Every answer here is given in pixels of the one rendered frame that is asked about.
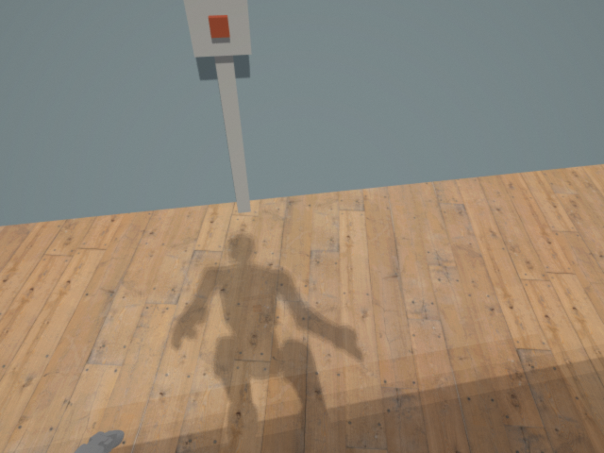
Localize robot left hand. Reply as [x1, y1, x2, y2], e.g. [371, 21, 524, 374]
[75, 430, 125, 453]

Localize button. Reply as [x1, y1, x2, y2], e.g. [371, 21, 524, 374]
[209, 15, 230, 38]

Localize panel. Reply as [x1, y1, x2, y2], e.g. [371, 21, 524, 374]
[183, 0, 252, 213]

